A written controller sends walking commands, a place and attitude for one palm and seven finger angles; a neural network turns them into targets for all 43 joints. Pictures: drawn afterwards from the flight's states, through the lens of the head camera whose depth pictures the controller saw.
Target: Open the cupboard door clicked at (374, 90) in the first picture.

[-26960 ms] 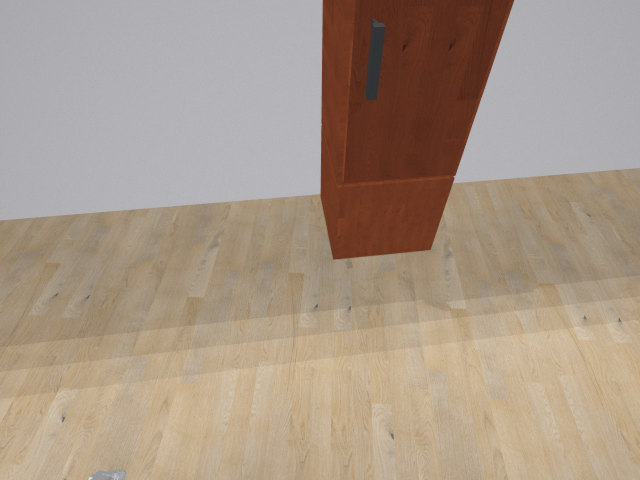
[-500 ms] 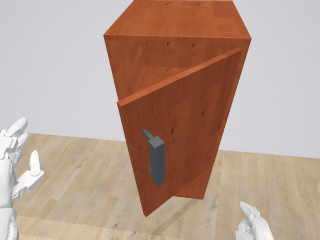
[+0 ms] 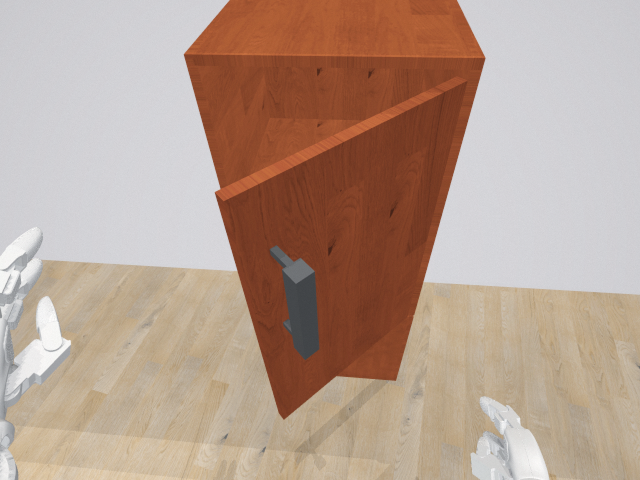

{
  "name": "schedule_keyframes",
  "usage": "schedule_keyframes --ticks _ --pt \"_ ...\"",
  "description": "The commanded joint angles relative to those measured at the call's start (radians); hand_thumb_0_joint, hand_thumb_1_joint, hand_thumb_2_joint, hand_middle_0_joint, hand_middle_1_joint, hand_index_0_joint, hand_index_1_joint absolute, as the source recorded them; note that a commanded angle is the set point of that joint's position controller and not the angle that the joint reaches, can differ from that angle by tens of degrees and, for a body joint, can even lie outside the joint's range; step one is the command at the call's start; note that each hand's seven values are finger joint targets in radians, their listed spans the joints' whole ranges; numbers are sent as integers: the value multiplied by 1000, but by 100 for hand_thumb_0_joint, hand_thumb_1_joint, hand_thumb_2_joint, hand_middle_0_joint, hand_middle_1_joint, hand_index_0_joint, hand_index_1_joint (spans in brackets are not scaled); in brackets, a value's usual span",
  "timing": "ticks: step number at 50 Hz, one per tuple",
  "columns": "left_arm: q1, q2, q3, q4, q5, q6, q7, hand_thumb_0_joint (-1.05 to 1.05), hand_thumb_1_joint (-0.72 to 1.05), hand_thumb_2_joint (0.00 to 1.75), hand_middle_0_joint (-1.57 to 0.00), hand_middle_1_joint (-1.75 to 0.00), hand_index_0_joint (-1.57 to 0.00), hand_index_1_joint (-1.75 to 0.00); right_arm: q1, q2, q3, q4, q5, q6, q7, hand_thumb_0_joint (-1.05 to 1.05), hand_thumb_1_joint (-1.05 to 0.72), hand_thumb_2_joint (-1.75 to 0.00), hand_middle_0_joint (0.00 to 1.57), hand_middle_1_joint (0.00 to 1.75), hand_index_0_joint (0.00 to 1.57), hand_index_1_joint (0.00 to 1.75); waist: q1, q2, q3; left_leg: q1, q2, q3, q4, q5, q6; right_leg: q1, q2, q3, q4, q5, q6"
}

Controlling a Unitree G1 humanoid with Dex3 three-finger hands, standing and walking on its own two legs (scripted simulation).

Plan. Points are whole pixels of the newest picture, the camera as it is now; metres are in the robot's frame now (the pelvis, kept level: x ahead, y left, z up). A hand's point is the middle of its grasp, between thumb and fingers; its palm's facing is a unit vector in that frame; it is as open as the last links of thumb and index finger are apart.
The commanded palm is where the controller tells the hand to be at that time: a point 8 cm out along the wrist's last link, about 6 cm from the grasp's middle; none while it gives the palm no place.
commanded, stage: step back with the hand held close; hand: left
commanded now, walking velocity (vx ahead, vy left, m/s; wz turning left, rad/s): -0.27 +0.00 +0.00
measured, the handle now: (293, 303) +0.32 +0.07 +0.06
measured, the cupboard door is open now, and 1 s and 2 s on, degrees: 45 45 45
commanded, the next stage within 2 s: stop stepping back and stand still in 0.96 s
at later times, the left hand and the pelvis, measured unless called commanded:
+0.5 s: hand out of the picture +0.12 +0.30 +0.15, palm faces +0.40 -0.77 -0.49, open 7.4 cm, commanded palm +0.06 +0.34 +0.17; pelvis -0.08 +0.03 -0.01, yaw +1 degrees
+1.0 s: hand out of the picture +0.05 +0.31 +0.17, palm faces +0.39 -0.82 -0.42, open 7.4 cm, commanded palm -0.02 +0.35 +0.17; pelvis -0.17 +0.05 +0.00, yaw -2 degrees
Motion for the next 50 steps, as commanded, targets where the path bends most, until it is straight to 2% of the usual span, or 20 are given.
schedule_keyframes --ticks 1,7,13,19,23,27,28,30,32,34,36,37,38,39,40,41,43,45,47,50 --pt "1 203 122 -245 2 -63 23 0 90 90 -20 -30 -20 -30 -91 -117 -56 -184 2 -22 -18 0 -90 -90 20 30 20 30 -17 -55 -152 100 43 -27 14 371 30 -68 -124 85 -6 441 40" --pt "40 248 173 -306 0 -72 43 0 90 90 -20 -30 -20 -30 -96 -114 -64 -206 7 -8 -29 0 -90 -90 20 30 20 30 -15 -5 -174 34 64 -54 0 381 31 -57 -113 88 53 394 33" --pt "80 227 172 -307 2 -85 54 0 90 90 -20 -30 -20 -30 -77 -117 -66 -214 8 -17 -25 0 -90 -90 20 30 20 30 -23 4 -131 -105 81 -91 -35 158 38 -71 -104 108 63 202 26" --pt "56 217 180 -311 24 -118 66 0 90 90 -20 -30 -20 -30 -61 -131 -65 -218 -1 -52 -26 0 -90 -90 20 30 20 30 -32 40 -49 -340 115 -166 -141 -283 70 -48 -72 105 109 -77 27" --pt "10 214 198 -350 42 -140 68 0 90 90 -20 -30 -20 -30 -53 -137 -67 -218 -5 -87 -29 0 -90 -90 20 30 20 30 -25 129 -60 -504 175 -246 -253 -455 101 87 -10 56 295 -46 40" --pt "18 219 209 -332 41 -147 64 0 90 90 -20 -30 -20 -30 -44 -126 -71 -202 -9 -111 -21 0 -90 -90 20 30 20 30 -24 97 -61 -496 172 -233 -205 -424 105 69 -9 88 292 -53 25" --pt "9 205 195 -322 36 -150 61 0 90 90 -20 -30 -20 -30 -44 -115 -68 -193 -13 -113 -19 0 -90 -90 20 30 20 30 -30 54 -29 -469 144 -212 -170 -397 90 7 -25 119 224 -82 12" --pt "3 196 166 -326 22 -151 59 0 90 90 -20 -30 -20 -30 -24 -107 -72 -174 -6 -116 -8 0 -90 -90 20 30 20 30 -40 -94 -78 -216 45 -118 12 -251 24 -213 -105 230 32 -158 -35" --pt "-16 217 164 -338 20 -152 70 0 90 90 -20 -30 -20 -30 -16 -110 -84 -137 -10 -110 -7 0 -90 -90 20 30 20 30 -45 -187 -87 3 -22 -56 327 -143 -10 -479 -255 375 -121 -254 -111" --pt "-30 207 150 -317 26 -142 77 0 90 90 -20 -30 -20 -30 -26 -88 -71 -130 -13 -99 -2 0 -90 -90 20 30 20 30 -52 -221 -83 -51 -21 -62 399 -107 -7 -427 -302 336 -71 9 -115" --pt "-64 234 170 -324 26 -140 77 0 90 90 -20 -30 -20 -30 -47 -81 -60 -132 -15 -92 -8 0 -90 -90 20 30 20 30 -52 -187 -34 -84 0 -75 216 -109 -1 -378 -262 278 -1 139 -78" --pt "-72 249 180 -336 28 -141 77 0 90 90 -20 -30 -20 -30 -68 -94 -61 -126 -15 -92 -18 0 -90 -90 20 30 20 30 -53 -83 -14 -102 24 -96 46 -24 7 -348 -201 222 67 137 -39" --pt "-59 252 197 -358 31 -151 77 0 90 90 -20 -30 -20 -30 -75 -113 -64 -142 -15 -97 -25 0 -90 -90 20 30 20 30 -35 49 -38 -138 107 -193 -65 122 40 -283 -80 150 169 130 18" --pt "-33 256 216 -363 30 -163 74 0 90 90 -20 -30 -20 -30 -81 -114 -67 -152 -12 -108 -25 0 -90 -90 20 30 20 30 -21 161 -117 -221 210 -264 -140 130 82 -140 -12 84 322 45 45" --pt "-14 250 226 -370 24 -171 64 0 90 90 -20 -30 -20 -30 -65 -108 -72 -158 -23 -121 -20 0 -90 -90 20 30 20 30 -30 246 -158 -288 287 -369 -263 -5 119 -82 34 71 527 -177 52" --pt "-24 251 237 -392 21 -174 64 0 90 90 -20 -30 -20 -30 -58 -104 -78 -153 -39 -134 -15 0 -90 -90 20 30 20 30 -33 229 -148 -332 338 -424 -298 -95 167 -110 38 110 706 -261 49" --pt "4 219 206 -393 7 -177 68 0 90 90 -20 -30 -20 -30 -39 -91 -85 -123 -37 -152 -3 0 -90 -90 20 30 20 30 -32 53 -151 -130 311 -346 -180 186 177 -279 14 133 697 -286 43" --pt "39 186 167 -383 1 -156 68 0 90 90 -20 -30 -20 -30 -35 -98 -86 -106 -25 -157 11 0 -90 -90 20 30 20 30 -33 87 -186 -24 273 -251 -161 293 150 -297 13 90 636 -286 53" --pt "26 176 142 -400 2 -143 66 0 90 90 -20 -30 -20 -30 -46 -101 -82 -103 -23 -162 16 0 -90 -90 20 30 20 30 -36 164 -185 -5 246 -217 -206 204 123 -266 16 55 571 -285 53" --pt "14 204 152 -402 -9 -130 66 0 90 90 -20 -30 -20 -30 -52 -98 -70 -103 -27 -160 15 0 -90 -90 20 30 20 30 -36 175 -189 -4 221 -194 -295 28 93 -198 40 2 435 -315 42"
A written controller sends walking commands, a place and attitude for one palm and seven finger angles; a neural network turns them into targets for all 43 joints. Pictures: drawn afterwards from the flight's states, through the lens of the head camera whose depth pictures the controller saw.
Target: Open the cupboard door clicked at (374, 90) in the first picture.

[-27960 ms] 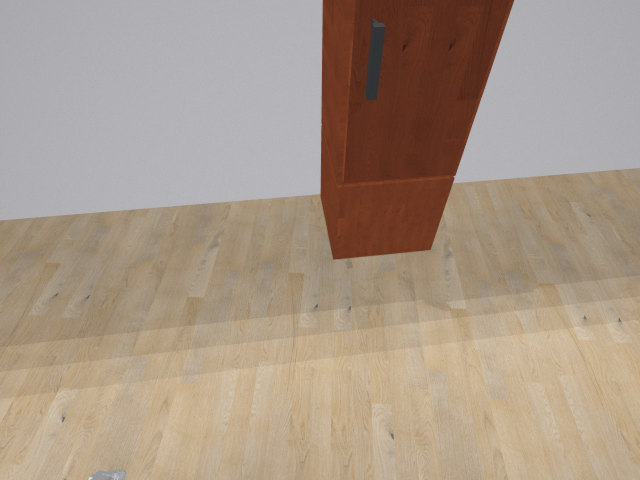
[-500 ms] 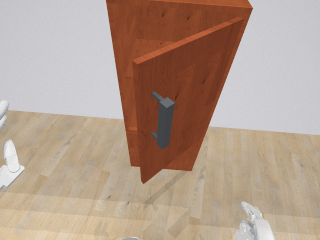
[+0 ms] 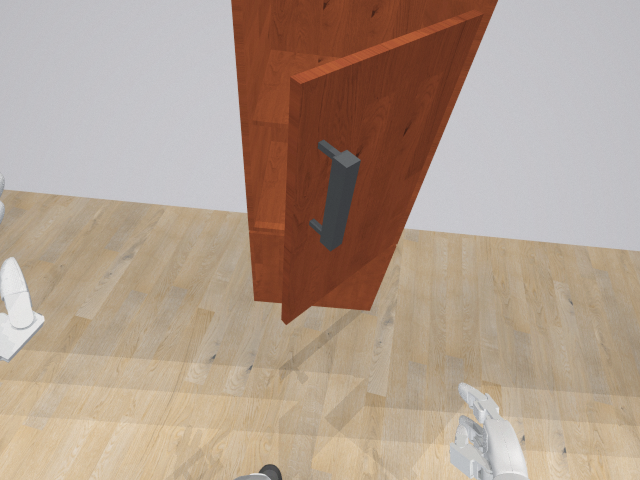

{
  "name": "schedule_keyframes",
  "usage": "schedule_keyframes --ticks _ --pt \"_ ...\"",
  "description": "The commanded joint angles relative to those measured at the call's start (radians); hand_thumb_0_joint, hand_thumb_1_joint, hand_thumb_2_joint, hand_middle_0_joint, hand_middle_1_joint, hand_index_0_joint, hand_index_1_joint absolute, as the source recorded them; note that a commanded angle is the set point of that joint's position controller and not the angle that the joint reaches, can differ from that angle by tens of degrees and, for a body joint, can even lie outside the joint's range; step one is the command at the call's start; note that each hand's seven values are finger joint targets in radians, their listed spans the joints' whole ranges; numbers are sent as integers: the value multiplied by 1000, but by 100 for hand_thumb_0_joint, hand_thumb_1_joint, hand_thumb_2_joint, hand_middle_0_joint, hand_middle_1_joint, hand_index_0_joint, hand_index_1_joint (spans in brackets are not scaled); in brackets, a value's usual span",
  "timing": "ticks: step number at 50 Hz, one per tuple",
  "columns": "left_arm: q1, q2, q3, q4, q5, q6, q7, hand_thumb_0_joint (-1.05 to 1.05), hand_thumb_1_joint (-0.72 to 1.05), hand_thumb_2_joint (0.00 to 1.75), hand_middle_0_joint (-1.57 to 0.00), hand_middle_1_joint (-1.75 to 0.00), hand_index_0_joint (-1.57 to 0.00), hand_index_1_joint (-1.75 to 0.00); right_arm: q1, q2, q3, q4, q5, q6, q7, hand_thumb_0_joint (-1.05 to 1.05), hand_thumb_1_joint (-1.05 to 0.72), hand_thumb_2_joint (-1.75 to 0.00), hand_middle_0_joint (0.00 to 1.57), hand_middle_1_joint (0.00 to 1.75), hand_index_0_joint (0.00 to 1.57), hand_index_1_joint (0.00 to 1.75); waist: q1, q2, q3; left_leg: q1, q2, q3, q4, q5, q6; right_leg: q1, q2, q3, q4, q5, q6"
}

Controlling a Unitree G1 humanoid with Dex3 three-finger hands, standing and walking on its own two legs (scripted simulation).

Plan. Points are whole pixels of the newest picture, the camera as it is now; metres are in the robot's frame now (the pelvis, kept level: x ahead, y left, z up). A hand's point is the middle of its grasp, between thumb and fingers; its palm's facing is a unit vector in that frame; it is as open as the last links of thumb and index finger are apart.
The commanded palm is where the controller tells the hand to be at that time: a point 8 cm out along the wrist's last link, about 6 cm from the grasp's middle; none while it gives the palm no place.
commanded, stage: stop stepping back and stand still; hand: left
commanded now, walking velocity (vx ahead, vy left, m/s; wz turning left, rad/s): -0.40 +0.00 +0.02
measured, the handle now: (328, 197) +0.49 +0.03 +0.06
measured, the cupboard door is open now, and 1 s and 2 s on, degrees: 45 45 45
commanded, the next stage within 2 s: let the arm hang, fingers relaxed in 0.80 s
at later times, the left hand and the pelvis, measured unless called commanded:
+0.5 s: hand (25, 452) +0.12 +0.23 +0.16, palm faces +0.38 -0.83 -0.41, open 7.4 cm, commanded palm +0.05 +0.27 +0.17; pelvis -0.10 -0.02 -0.01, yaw -2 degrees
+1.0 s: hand out of the picture +0.09 +0.25 +0.04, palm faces +0.20 -0.84 -0.50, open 7.4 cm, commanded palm none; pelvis -0.13 -0.01 -0.01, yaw +1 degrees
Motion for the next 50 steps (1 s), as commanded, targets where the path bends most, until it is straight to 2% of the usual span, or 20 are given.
schedule_keyframes --ticks 1,5,6,8,9,12,14,16,18,21,23,27,30,34,38,39,44,45,47,50 --pt "-22 149 86 -216 -17 -50 12 0 90 90 -20 -30 -20 -30 -45 -172 -54 -120 -4 -48 -14 0 -90 -90 20 30 20 30 -13 247 -211 236 178 -184 -282 -193 34 55 20 -72 -171 -34 -16" --pt "74 200 144 -214 -43 -59 -3 0 90 90 -20 -30 -20 -30 -49 -162 -42 -143 -4 -26 -14 0 -90 -90 20 30 20 30 4 239 -228 222 83 -80 -232 -243 -50 224 14 -113 -593 112 -53" --pt "93 220 156 -215 -42 -65 -10 0 90 90 -20 -30 -20 -30 -41 -158 -39 -148 3 -12 -12 0 -90 -90 20 30 20 30 -3 138 -200 265 13 -9 -93 -253 -76 154 -52 -62 -708 161 -71" --pt "90 276 210 -221 -52 -73 0 0 90 90 -20 -30 -20 -30 -57 -146 -26 -142 -6 9 -14 0 -90 -90 20 30 20 30 -3 -91 -183 276 -51 -3 349 -236 -87 -94 -349 168 -771 222 -159" --pt "55 242 175 -185 -48 -56 -5 0 90 90 -20 -30 -20 -30 -43 -157 -34 -137 7 -4 -20 0 -90 -90 20 30 20 30 -3 -151 -170 175 -66 -54 494 -286 -86 -108 -374 192 -717 209 -200" --pt "-28 202 143 -125 -25 -26 -1 0 90 90 -20 -30 -20 -30 -53 -161 -24 -130 29 -11 -35 0 -90 -90 20 30 20 30 -26 -144 -80 -5 -10 -46 356 -265 -55 117 -316 103 -559 620 -141" --pt "-76 167 105 -54 -7 -26 7 0 90 90 -20 -30 -20 -30 -30 -170 -20 -105 24 -23 -52 0 -90 -90 20 30 20 30 -37 -40 -55 138 -28 -12 112 -138 -32 116 -256 67 -509 639 -91" --pt "-118 163 84 -36 2 -39 10 0 90 90 -20 -30 -20 -30 -21 -194 -33 -108 28 -33 -58 0 -90 -90 20 30 20 30 -25 44 -89 273 16 -64 42 116 3 107 -156 19 -434 622 -11" --pt "-92 169 71 -25 12 -39 6 0 90 90 -20 -30 -20 -30 -16 -187 -23 -112 22 -32 -57 0 -90 -90 20 30 20 30 -24 84 -121 308 54 -149 58 289 29 86 -103 -21 -398 571 7" --pt "-80 168 70 -107 9 -59 -1 0 90 90 -20 -30 -20 -30 -43 -193 -23 -125 15 -45 -47 0 -90 -90 20 30 20 30 -12 133 -83 145 95 -247 -82 -70 32 154 -66 -24 -444 206 -5" --pt "-31 177 98 -133 10 -68 2 0 90 90 -20 -30 -20 -30 -55 -182 -22 -136 9 -52 -44 0 -90 -90 20 30 20 30 -9 110 -41 55 54 -205 -135 -340 5 185 -79 -21 -521 157 -28" --pt "52 196 137 -96 2 -75 4 0 90 90 -20 -30 -20 -30 -33 -174 -37 -139 0 -39 -40 0 -90 -90 20 30 20 30 -20 26 -25 132 -30 -93 41 -307 -49 36 -159 90 -683 -17 -89" --pt "-24 155 97 -53 2 -75 8 0 90 90 -20 -30 -20 -30 -8 -175 -42 -114 5 -30 -46 0 -90 -90 20 30 20 30 -37 -22 -3 202 -37 -75 219 -213 -54 -89 -240 160 -708 22 -131" --pt "-125 139 54 2 8 -72 2 0 90 90 -20 -30 -20 -30 -19 -184 -37 -103 12 -45 -59 0 -90 -90 20 30 20 30 -40 52 24 277 1 -136 74 -222 -40 -101 -142 63 -626 61 -66" --pt "-183 147 57 -71 29 -77 3 0 90 90 -20 -30 -20 -30 -47 -178 -16 -117 4 -70 -69 0 -90 -90 20 30 20 30 -17 233 22 54 103 -371 -321 -611 1 143 -14 -27 -383 109 -16" --pt "-156 152 68 -77 32 -77 5 0 90 90 -20 -30 -20 -30 -47 -168 -16 -122 1 -76 -67 0 -90 -90 20 30 20 30 -6 235 -3 40 113 -364 -337 -610 12 182 -19 -24 -364 129 -20" --pt "45 147 93 -96 19 -64 1 0 90 90 -20 -30 -20 -30 -42 -154 -20 -135 -2 -81 -43 0 -90 -90 20 30 20 30 1 89 -116 129 5 -165 -172 -354 -46 234 -60 -5 -595 159 -48" --pt "-90 -47 -303 777 106 105 -134 0 90 90 -20 -30 -20 -30 -73 -319 -68 174 13 -72 32 0 -90 -90 20 30 20 30 -36 -16 -58 78 21 -184 148 4 -15 68 -178 38 -505 422 -79" --pt "-192 -43 -320 800 90 170 -147 0 90 90 -20 -30 -20 -30 52 -259 -78 175 15 13 30 0 -90 -90 20 30 20 30 -45 -152 -147 202 17 -168 278 20 -33 -14 -234 117 -484 451 -137" --pt "-313 1 -329 920 91 189 -145 0 90 90 -20 -30 -20 -30 23 -301 -74 166 -1 82 30 0 -90 -90 20 30 20 30 -52 -235 -45 167 -13 -147 333 -60 -13 -105 -232 89 -471 285 -169"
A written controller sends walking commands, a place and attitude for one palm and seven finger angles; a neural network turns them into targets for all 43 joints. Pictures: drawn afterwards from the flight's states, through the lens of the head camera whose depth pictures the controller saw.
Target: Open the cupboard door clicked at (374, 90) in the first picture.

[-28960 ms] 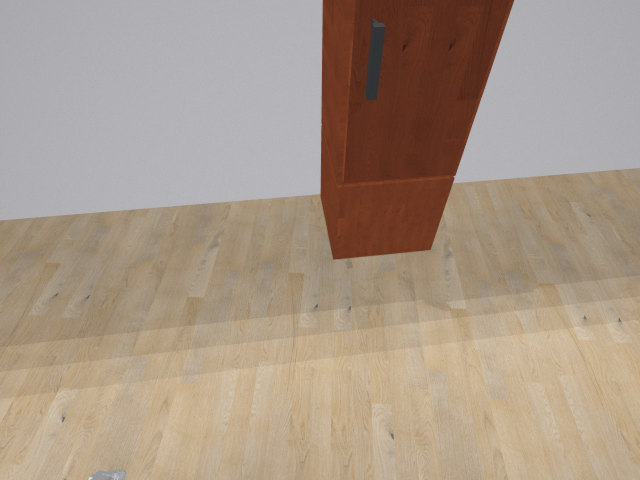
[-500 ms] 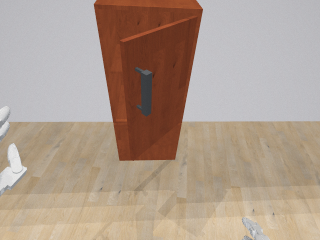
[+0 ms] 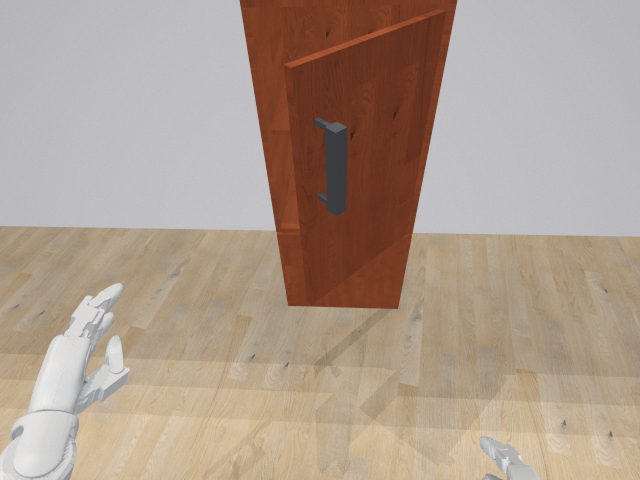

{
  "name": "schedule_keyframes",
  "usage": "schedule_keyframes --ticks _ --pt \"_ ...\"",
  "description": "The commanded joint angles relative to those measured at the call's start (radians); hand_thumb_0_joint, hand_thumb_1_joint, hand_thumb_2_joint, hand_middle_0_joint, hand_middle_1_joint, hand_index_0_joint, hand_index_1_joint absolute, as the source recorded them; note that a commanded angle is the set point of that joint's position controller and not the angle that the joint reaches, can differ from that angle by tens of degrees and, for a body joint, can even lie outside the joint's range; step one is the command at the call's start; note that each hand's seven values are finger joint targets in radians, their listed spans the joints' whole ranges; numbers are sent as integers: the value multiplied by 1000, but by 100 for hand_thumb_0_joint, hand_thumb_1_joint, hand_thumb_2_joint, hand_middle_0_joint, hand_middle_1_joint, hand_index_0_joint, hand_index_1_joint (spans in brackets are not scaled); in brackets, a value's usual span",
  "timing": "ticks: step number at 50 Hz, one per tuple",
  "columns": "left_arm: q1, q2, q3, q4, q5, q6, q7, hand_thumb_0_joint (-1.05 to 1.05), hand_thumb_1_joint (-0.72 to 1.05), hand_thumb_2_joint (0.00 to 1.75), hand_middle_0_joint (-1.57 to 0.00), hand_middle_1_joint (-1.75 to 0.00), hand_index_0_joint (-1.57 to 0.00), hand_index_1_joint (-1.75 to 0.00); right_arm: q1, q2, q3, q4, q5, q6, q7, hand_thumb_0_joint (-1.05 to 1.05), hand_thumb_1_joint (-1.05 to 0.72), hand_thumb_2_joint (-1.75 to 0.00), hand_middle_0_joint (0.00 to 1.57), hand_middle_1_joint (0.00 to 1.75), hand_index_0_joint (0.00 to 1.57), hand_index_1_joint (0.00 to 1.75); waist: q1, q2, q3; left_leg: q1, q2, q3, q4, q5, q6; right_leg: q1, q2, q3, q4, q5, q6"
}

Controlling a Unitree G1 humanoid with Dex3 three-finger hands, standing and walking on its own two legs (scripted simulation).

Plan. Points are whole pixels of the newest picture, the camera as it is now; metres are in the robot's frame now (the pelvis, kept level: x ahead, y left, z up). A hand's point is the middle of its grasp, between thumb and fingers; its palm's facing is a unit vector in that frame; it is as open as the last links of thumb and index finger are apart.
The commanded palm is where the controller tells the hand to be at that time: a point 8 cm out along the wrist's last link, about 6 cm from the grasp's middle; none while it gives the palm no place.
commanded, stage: let the arm hang, fingers relaxed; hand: left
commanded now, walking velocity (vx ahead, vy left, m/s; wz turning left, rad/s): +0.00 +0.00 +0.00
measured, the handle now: (328, 167) +0.61 +0.04 +0.08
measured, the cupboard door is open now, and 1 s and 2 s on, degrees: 45 45 45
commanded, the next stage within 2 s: look to check the result in 1.00 s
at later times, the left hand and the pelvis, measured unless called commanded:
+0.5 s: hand out of the picture -0.11 +0.15 -0.15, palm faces +0.05 -0.98 -0.20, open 7.3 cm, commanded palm none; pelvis +0.02 -0.02 +0.01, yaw +1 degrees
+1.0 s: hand out of the picture +0.03 +0.12 -0.17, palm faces +0.06 -0.98 -0.18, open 7.3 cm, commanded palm none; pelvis +0.04 -0.04 +0.01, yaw +1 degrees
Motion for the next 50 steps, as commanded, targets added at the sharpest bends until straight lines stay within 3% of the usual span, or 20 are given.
schedule_keyframes --ticks 1,3,5,6,7,8,11,14,16,17,21,27,31,46,48,50 --pt "-125 30 -80 354 6 94 -25 0 90 90 -20 -30 -20 -30 8 -199 -79 -20 -17 64 -8 0 -90 -90 20 30 20 30 -61 -326 46 176 71 -55 146 40 14 -266 -229 138 -100 85 -108" --pt "-146 7 -102 482 2 111 -18 0 90 90 -20 -30 -20 -30 8 -159 -58 4 -30 88 -8 0 -90 -90 20 30 20 30 -64 -221 107 154 96 -103 32 74 29 -244 -191 120 -74 35 -78" --pt "-98 -1 -111 624 -7 120 -15 0 90 90 -20 -30 -20 -30 -9 -155 -34 31 -39 93 -12 0 -90 -90 20 30 20 30 -26 5 126 40 144 -265 -204 19 66 -82 -94 74 -11 -49 -13" --pt "-56 1 -112 698 -12 119 -16 0 90 90 -20 -30 -20 -30 -21 -162 -31 51 -39 92 -15 0 -90 -90 20 30 20 30 0 65 110 11 162 -310 -279 -62 76 -9 -82 69 3 -57 -6" --pt "-31 13 -116 760 -12 117 -17 0 90 90 -20 -30 -20 -30 -28 -168 -29 65 -36 94 -18 0 -90 -90 20 30 20 30 17 70 103 0 163 -322 -314 -120 78 36 -86 76 -10 -54 -10" --pt "-8 -2 -117 818 -14 115 -20 0 90 90 -20 -30 -20 -30 -19 -153 -27 87 -32 94 -20 0 -90 -90 20 30 20 30 18 83 76 10 152 -301 -329 -164 70 62 -95 81 -35 -41 -11" --pt "48 -49 -130 943 -18 104 -24 0 90 90 -20 -30 -20 -30 27 -103 -22 148 -22 97 -29 0 -90 -90 20 30 20 30 4 83 7 120 105 -198 -297 -118 35 78 -121 99 -125 17 -25" --pt "71 -88 -141 1025 -22 92 -20 0 90 90 -20 -30 -20 -30 78 -69 -22 202 -14 102 -38 0 -90 -90 20 30 20 30 -21 45 18 211 90 -141 -242 -38 19 24 -144 116 -203 42 -36" --pt "81 -102 -149 1061 -24 90 -17 0 90 90 -20 -30 -20 -30 112 -55 -22 232 -11 107 -42 0 -90 -90 20 30 20 30 -34 14 53 231 89 -123 -222 -20 15 -15 -149 115 -232 41 -38" --pt "91 -109 -149 1073 -24 88 -15 0 90 90 -20 -30 -20 -30 125 -58 -25 237 -9 109 -44 0 -90 -90 20 30 20 30 -37 -41 58 249 90 -119 -208 -10 16 -27 -147 109 -245 39 -38" --pt "115 -144 -162 1119 -26 90 -6 0 90 90 -20 -30 -20 -30 164 -30 -26 277 -9 117 -48 0 -90 -90 20 30 20 30 -47 -96 117 253 89 -104 -190 -5 15 -73 -154 104 -258 22 -38" --pt "157 -176 -166 1142 -27 93 5 0 90 90 -20 -30 -20 -30 180 6 -21 306 -10 122 -49 0 -90 -90 20 30 20 30 -38 -111 161 223 86 -95 -186 -25 19 -84 -148 96 -246 -19 -38" --pt "157 -183 -163 1134 -27 92 9 0 90 90 -20 -30 -20 -30 186 30 -18 323 -13 119 -46 0 -90 -90 20 30 20 30 -35 -163 177 205 78 -81 -172 10 18 -76 -158 97 -247 0 -35" --pt "101 -190 -139 1097 -29 88 18 0 90 90 -20 -30 -20 -30 186 58 -15 326 -18 105 -53 0 -90 -90 20 30 20 30 -22 -71 165 179 84 -71 -150 147 19 23 -161 90 -206 220 -19" --pt "100 -190 -136 1094 -28 88 19 0 90 90 -20 -30 -20 -30 189 56 -16 320 -16 104 -55 0 -90 -90 20 30 20 30 -23 -115 144 181 84 -59 -136 160 19 49 -166 83 -205 288 -7" --pt "96 -187 -137 1089 -29 88 20 0 90 90 -20 -30 -20 -30 183 54 -17 318 -14 106 -57 0 -90 -90 20 30 20 30 -23 -119 152 186 80 -44 -122 159 15 47 -174 82 -208 343 4"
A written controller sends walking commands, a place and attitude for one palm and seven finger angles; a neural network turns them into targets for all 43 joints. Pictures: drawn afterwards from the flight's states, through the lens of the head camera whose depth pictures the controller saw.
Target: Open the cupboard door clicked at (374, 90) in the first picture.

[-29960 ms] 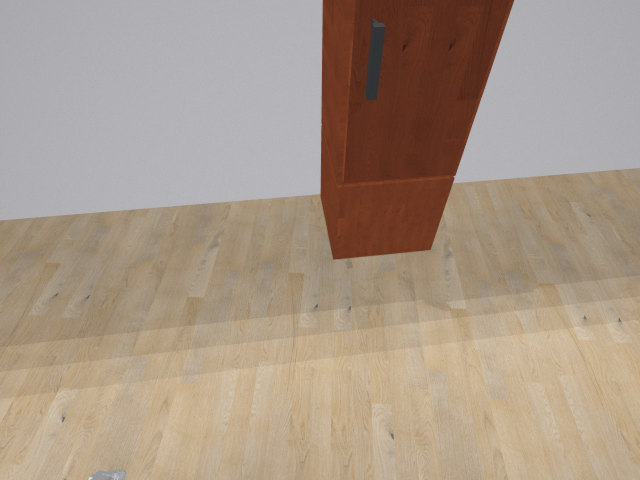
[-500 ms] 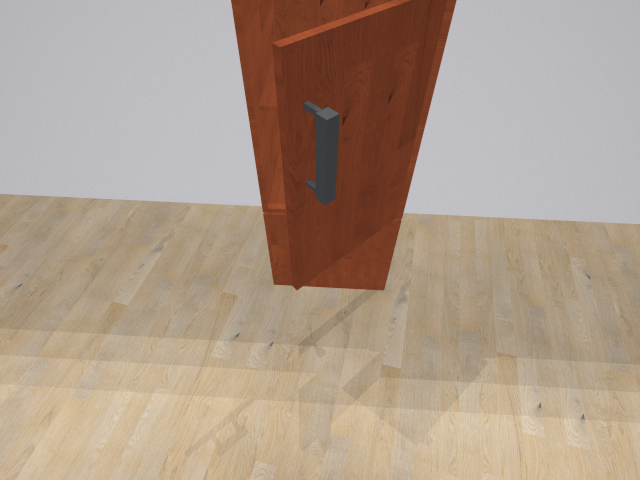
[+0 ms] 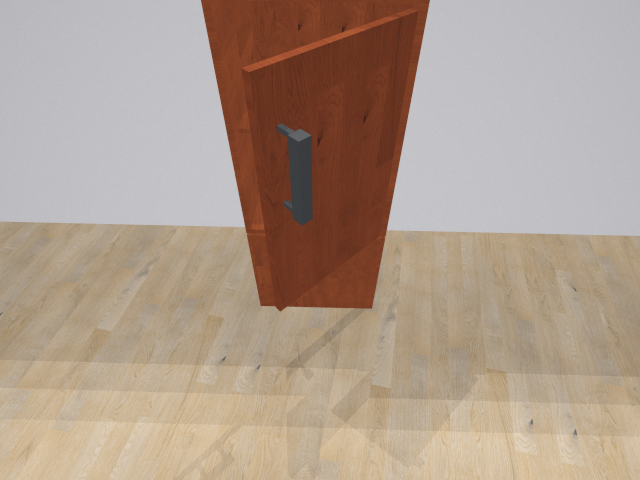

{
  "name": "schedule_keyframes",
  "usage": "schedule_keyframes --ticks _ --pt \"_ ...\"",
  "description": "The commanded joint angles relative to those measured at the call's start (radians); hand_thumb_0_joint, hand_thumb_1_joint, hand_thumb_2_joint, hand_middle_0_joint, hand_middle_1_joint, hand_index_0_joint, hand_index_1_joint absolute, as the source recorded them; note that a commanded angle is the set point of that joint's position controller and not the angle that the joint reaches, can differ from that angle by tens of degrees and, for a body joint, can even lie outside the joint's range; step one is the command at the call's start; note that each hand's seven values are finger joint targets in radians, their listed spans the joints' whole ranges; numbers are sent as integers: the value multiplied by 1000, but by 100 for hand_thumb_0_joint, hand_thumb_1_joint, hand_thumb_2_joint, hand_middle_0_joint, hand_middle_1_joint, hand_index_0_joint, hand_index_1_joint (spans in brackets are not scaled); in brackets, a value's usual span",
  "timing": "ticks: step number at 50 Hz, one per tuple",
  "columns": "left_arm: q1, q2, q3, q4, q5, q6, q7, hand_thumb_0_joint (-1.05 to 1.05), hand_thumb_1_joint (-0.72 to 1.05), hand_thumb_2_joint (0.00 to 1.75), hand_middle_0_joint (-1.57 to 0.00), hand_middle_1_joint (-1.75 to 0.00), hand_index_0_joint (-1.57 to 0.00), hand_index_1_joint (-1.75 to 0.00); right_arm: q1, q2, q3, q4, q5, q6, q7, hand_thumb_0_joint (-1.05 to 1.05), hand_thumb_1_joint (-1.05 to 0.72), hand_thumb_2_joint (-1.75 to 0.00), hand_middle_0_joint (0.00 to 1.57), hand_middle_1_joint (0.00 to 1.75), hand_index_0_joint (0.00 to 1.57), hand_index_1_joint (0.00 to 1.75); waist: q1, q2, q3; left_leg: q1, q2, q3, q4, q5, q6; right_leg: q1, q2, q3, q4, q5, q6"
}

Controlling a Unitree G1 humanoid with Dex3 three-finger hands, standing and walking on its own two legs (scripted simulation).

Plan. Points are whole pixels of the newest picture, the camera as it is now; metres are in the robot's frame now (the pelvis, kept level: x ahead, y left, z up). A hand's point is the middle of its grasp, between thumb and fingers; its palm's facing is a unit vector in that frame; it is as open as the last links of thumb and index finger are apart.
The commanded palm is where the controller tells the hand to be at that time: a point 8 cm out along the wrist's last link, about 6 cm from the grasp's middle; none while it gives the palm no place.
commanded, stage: look to check the result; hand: left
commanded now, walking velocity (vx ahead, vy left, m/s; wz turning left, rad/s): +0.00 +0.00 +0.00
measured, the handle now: (293, 175) +0.57 +0.07 +0.07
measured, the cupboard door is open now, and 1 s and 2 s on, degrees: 45 45 45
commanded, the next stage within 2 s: walk to a spot facing it in 0.56 s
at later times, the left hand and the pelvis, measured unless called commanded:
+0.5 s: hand out of the picture -0.02 +0.16 -0.18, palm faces +0.05 -0.98 -0.18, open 7.4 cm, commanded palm none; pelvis +0.01 +0.00 +0.00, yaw -1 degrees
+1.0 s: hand out of the picture +0.02 +0.20 -0.18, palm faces -0.06 -0.97 -0.22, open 7.4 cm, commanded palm none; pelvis +0.01 +0.01 -0.01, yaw -8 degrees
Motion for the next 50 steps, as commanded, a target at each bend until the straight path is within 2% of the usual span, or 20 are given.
schedule_keyframes --ticks 1,2,5,9,12,15,17,19,22,24,34,37,40,43,45,47,49,50 --pt "116 103 24 -5 -4 -6 9 0 90 90 -20 -30 -20 -30 50 -79 -10 -25 -2 -10 -11 0 -90 -90 20 30 20 30 18 -23 80 36 82 -29 -18 182 54 -106 -172 87 -109 377 50" --pt "115 99 22 -7 -3 -6 10 0 90 90 -20 -30 -20 -30 48 -80 -10 -28 0 -9 -11 0 -90 -90 20 30 20 30 17 -37 79 40 82 -28 -12 176 54 -109 -170 86 -111 379 51" --pt "114 106 23 -7 -4 -5 9 0 90 90 -20 -30 -20 -30 44 -82 -10 -26 0 -9 -13 0 -90 -90 20 30 20 30 16 -15 75 48 84 -27 -14 190 54 -103 -171 86 -105 398 52" --pt "125 103 21 -5 -4 -4 9 0 90 90 -20 -30 -20 -30 36 -90 -10 -30 1 -9 -16 0 -90 -90 20 30 20 30 16 -19 62 68 88 -25 -8 214 59 -94 -169 88 -99 440 57" --pt "133 104 19 -2 -3 -5 10 0 90 90 -20 -30 -20 -30 26 -94 -12 -35 4 -8 -17 0 -90 -90 20 30 20 30 17 -44 57 81 88 -18 0 217 60 -93 -166 88 -104 476 69" --pt "129 104 17 0 -4 -4 9 0 90 90 -20 -30 -20 -30 22 -96 -11 -29 2 -8 -17 0 -90 -90 20 30 20 30 14 -20 66 84 91 -25 -17 211 59 -98 -165 91 -102 435 60" --pt "131 103 15 3 -3 -4 8 0 90 90 -20 -30 -20 -30 16 -102 -11 -31 4 -9 -16 0 -90 -90 20 30 20 30 16 -32 77 85 92 -33 -23 205 62 -110 -159 88 -111 392 59" --pt "132 101 14 5 -4 -4 6 0 90 90 -20 -30 -20 -30 11 -103 -11 -30 2 -9 -16 0 -90 -90 20 30 20 30 17 -18 85 89 94 -39 -34 197 62 -117 -159 94 -115 363 55" --pt "132 104 13 5 -3 -6 5 0 90 90 -20 -30 -20 -30 3 -112 -12 -33 2 -11 -15 0 -90 -90 20 30 20 30 19 -20 72 97 94 -42 -39 194 63 -113 -158 94 -121 342 55" --pt "122 105 12 6 -4 -6 3 0 90 90 -20 -30 -20 -30 3 -116 -12 -30 0 -13 -14 0 -90 -90 20 30 20 30 16 -1 71 102 97 -54 -58 191 63 -115 -156 93 -119 298 42" --pt "110 118 12 2 -4 -8 1 0 90 90 -20 -30 -20 -30 -9 -127 -11 -25 0 -18 -11 0 -90 -90 20 30 20 30 19 -10 60 114 99 -61 -77 216 65 -103 -157 86 -126 293 40" --pt "109 122 24 -7 1 3 2 0 90 90 -20 -30 -20 -30 -1 -131 -21 -28 -1 -8 -17 0 -90 -90 20 30 20 30 17 -29 67 108 112 -30 -37 198 59 -125 -156 115 -112 329 38" --pt "79 149 46 -36 5 18 -4 0 90 90 -20 -30 -20 -30 -4 -152 -41 -48 -4 4 -22 0 -90 -90 20 30 20 30 10 -30 70 62 131 3 3 152 49 -137 -162 158 -68 371 14" --pt "66 166 62 -64 9 27 -10 0 90 90 -20 -30 -20 -30 -25 -162 -57 -85 -5 7 -24 0 -90 -90 20 30 20 30 13 -36 49 38 140 30 40 116 41 -145 -169 203 -30 405 -3" --pt "46 174 70 -83 10 29 -14 0 90 90 -20 -30 -20 -30 -24 -169 -62 -103 -6 6 -24 0 -90 -90 20 30 20 30 8 -17 40 36 155 28 34 106 41 -162 -159 218 4 397 -10" --pt "38 172 74 -98 9 32 -19 0 90 90 -20 -30 -20 -30 -28 -186 -68 -123 -6 5 -26 0 -90 -90 20 30 20 30 13 38 31 57 194 -13 1 92 62 -209 -117 204 49 328 3" --pt "29 165 76 -117 10 36 -25 0 90 90 -20 -30 -20 -30 -20 -216 -78 -140 -11 3 -27 0 -90 -90 20 30 20 30 11 99 22 92 263 -90 -63 52 104 -283 -66 174 133 210 20" --pt "27 159 77 -126 11 38 -31 0 90 90 -20 -30 -20 -30 -16 -233 -83 -147 -13 2 -27 0 -90 -90 20 30 20 30 14 154 11 101 316 -143 -116 25 136 -312 -41 140 215 111 29"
